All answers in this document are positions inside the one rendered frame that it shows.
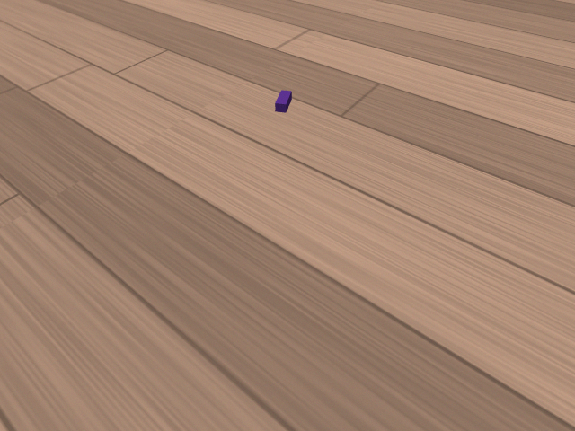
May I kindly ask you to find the carton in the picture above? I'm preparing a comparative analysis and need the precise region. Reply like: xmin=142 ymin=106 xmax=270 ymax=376
xmin=275 ymin=90 xmax=292 ymax=113

